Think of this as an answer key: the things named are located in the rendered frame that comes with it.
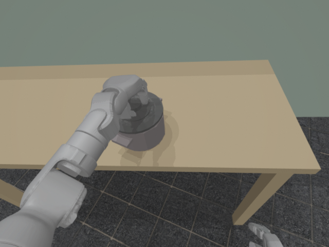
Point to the left robot forearm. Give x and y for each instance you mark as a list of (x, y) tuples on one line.
[(80, 154)]

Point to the left robot upper arm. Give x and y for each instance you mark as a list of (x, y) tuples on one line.
[(55, 202)]

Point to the pot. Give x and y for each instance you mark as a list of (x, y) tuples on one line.
[(142, 141)]

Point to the knob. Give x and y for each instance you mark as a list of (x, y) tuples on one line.
[(135, 104)]

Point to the lid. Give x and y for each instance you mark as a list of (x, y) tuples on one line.
[(146, 118)]

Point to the table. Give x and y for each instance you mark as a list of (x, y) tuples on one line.
[(219, 116)]

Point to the robot right hand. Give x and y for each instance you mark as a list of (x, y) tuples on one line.
[(269, 239)]

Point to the robot left hand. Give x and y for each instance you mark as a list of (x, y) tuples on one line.
[(132, 85)]

